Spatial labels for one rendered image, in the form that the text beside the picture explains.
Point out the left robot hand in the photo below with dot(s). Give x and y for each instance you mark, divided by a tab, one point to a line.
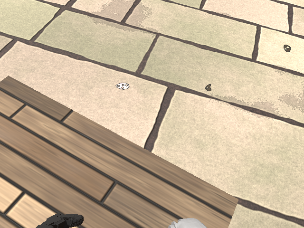
62	221

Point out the right robot thigh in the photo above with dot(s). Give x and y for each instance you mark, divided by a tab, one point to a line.
187	223

